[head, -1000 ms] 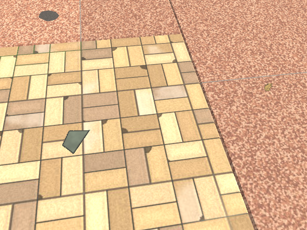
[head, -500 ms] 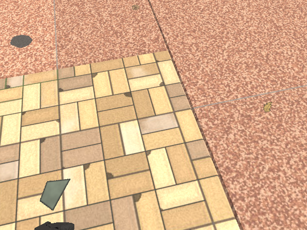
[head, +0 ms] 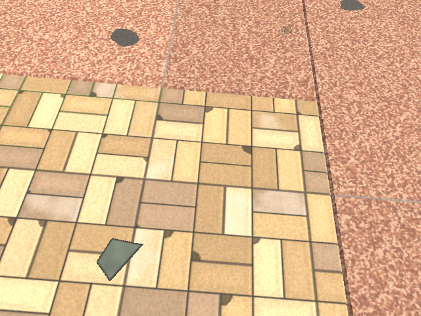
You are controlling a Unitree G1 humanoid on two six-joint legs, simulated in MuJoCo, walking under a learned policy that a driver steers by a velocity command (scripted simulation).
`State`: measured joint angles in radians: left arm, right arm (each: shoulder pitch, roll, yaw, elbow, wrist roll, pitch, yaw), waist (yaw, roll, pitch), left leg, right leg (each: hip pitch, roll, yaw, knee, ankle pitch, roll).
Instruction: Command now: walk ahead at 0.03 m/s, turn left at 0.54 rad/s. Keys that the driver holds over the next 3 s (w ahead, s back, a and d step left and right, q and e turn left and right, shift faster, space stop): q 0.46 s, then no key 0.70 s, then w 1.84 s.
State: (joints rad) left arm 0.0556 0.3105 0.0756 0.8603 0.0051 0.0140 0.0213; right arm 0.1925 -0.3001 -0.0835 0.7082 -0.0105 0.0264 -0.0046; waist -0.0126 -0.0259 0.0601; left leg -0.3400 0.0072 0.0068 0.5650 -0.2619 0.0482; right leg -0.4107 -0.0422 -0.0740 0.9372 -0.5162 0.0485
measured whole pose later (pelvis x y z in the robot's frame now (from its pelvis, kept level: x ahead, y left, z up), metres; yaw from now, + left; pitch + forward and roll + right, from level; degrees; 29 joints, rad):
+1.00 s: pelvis +0.01 +0.01 +0.00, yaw +22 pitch -1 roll +0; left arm 0.16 0.29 0.03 0.93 0.01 0.00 0.01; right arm 0.15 -0.23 -0.02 0.73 -0.02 0.01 -0.01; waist 0.03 -0.02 0.03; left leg -0.19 -0.03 -0.03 0.48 -0.27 0.02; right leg -0.17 -0.06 0.00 0.46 -0.26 0.06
